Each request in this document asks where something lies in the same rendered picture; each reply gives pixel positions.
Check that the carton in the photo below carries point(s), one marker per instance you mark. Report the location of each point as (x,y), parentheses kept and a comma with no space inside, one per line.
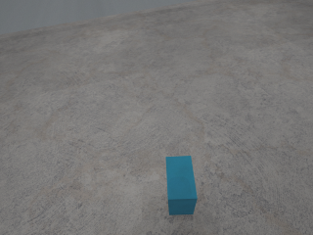
(181,186)

